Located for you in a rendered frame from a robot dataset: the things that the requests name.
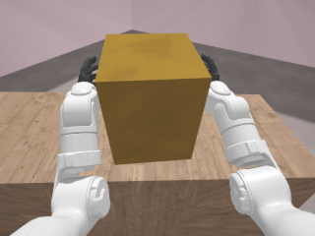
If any left robot upper arm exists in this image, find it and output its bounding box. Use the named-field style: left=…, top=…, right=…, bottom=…
left=10, top=175, right=111, bottom=236

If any right robot upper arm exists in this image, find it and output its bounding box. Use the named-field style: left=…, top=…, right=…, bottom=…
left=229, top=164, right=315, bottom=236

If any carton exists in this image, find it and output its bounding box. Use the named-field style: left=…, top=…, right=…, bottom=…
left=94, top=32, right=212, bottom=165

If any pedestal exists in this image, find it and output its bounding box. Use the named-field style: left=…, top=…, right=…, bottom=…
left=0, top=91, right=315, bottom=236

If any right robot forearm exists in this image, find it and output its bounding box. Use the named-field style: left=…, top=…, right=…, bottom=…
left=204, top=81, right=292, bottom=201

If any right robot hand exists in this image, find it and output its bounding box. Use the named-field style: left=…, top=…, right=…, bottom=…
left=201, top=54, right=220, bottom=82

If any left robot forearm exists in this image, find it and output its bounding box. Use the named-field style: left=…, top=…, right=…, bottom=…
left=51, top=82, right=102, bottom=212

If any left robot hand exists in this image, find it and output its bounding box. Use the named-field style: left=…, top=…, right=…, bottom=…
left=78, top=56, right=98, bottom=86

